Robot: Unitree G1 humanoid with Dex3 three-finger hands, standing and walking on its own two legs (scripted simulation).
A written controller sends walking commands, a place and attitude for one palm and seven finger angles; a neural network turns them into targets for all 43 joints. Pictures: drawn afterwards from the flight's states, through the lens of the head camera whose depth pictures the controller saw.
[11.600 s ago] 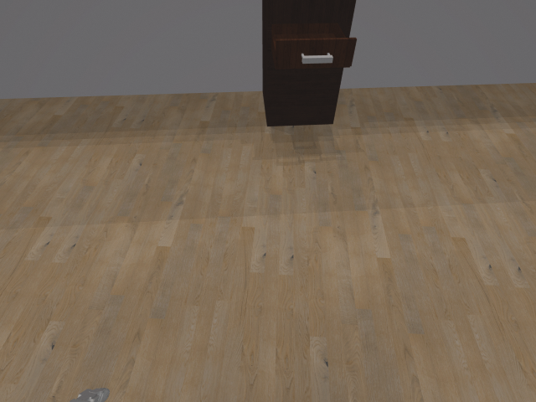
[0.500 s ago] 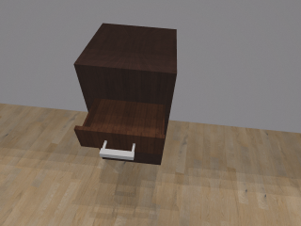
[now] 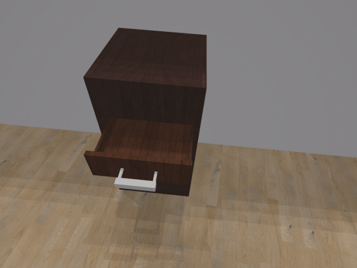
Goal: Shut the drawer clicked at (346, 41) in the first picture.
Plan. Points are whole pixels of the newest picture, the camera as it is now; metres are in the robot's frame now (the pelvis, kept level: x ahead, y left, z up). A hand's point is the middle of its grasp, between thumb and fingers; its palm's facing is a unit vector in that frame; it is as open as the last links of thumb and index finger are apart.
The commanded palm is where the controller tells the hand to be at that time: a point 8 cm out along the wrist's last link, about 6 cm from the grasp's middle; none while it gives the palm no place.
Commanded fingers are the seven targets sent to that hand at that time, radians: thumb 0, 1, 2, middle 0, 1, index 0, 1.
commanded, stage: look again from close up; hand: left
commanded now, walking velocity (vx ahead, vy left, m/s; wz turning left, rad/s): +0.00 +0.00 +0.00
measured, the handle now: (137, 178) +0.45 +0.18 -0.22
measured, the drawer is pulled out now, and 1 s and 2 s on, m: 0.20 0.20 0.20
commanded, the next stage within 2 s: shuffle to correct the standing spot in 0.34 s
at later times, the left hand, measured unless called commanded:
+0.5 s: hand out of the picture -0.03 +0.15 -0.18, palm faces +0.03 -0.99 -0.14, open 7.3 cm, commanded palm none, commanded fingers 0.00 0.90 0.90 -0.20 -0.30 -0.20 -0.30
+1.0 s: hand out of the picture +0.05 +0.15 -0.18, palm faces +0.01 -0.98 -0.21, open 7.3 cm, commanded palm none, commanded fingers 0.00 0.90 0.90 -0.20 -0.30 -0.20 -0.30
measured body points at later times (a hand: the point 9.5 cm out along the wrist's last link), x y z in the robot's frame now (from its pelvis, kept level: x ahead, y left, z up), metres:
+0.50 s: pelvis +0.00 +0.00 +0.00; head +0.00 +0.01 +0.45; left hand -0.03 +0.20 -0.17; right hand -0.01 -0.21 -0.16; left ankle +0.01 +0.08 -0.74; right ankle -0.03 -0.14 -0.74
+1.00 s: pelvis +0.04 -0.02 -0.01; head +0.05 -0.02 +0.44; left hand +0.05 +0.20 -0.16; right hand +0.04 -0.24 -0.17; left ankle +0.01 +0.08 -0.74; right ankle -0.03 -0.14 -0.74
